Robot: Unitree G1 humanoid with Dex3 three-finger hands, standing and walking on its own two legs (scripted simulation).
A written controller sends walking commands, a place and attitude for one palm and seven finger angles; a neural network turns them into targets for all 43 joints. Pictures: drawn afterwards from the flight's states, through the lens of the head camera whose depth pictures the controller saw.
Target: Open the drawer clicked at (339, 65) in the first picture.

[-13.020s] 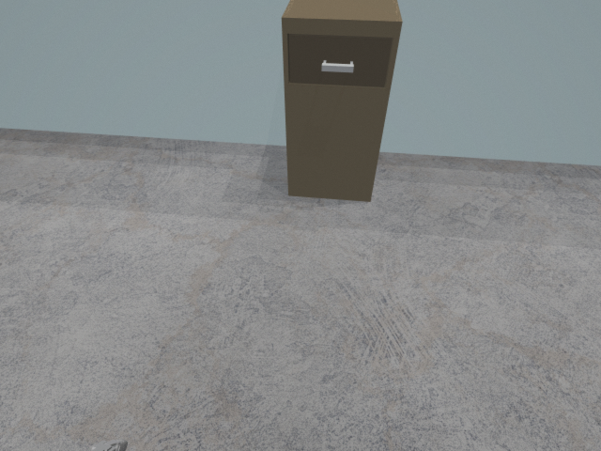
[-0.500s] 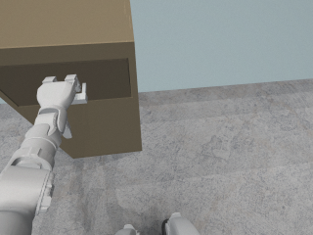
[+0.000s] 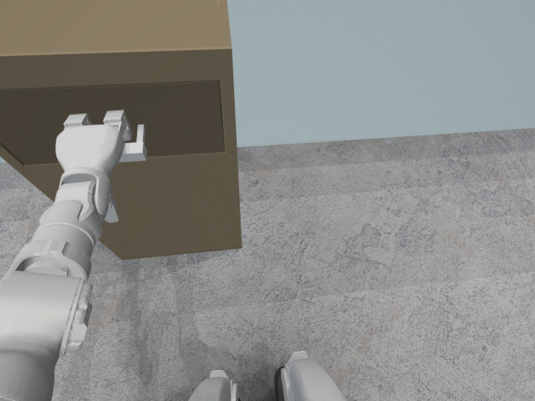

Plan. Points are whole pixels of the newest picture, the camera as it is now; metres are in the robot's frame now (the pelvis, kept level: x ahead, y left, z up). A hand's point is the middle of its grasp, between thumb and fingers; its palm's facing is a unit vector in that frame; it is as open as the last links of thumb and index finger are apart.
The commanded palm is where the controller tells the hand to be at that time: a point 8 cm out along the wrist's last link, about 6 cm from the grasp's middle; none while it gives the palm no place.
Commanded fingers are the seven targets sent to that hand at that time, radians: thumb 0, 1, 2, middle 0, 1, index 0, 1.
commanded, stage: lower the fingers behind the handle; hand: left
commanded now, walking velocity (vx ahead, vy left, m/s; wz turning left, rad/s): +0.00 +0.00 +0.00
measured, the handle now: (109, 143) +0.53 +0.24 -0.01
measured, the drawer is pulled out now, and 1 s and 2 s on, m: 0.00 0.00 0.04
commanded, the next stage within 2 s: close the thumb around the handle in 0.44 s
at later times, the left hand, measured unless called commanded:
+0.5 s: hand (109, 173) +0.49 +0.24 -0.03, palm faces -0.07 -0.03 -1.00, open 13.8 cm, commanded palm +0.48 +0.23 +0.03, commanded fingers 0.00 -0.50 0.30 -0.30 -1.20 -0.30 -1.20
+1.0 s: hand (109, 173) +0.49 +0.24 -0.03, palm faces -0.07 -0.03 -1.00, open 8.3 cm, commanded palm +0.48 +0.23 +0.03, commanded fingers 0.00 0.84 0.88 -0.40 -1.34 -0.40 -1.34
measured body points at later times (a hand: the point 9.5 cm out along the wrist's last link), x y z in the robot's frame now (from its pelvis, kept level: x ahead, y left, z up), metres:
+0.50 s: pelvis +0.00 +0.01 -0.01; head +0.14 +0.01 +0.42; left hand +0.49 +0.24 +0.03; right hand +0.01 -0.26 -0.13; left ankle -0.03 +0.08 -0.67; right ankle +0.04 -0.10 -0.67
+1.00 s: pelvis +0.01 +0.01 -0.01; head +0.14 +0.01 +0.42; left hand +0.49 +0.24 +0.02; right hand +0.03 -0.27 -0.13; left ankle -0.03 +0.08 -0.67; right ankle +0.04 -0.10 -0.67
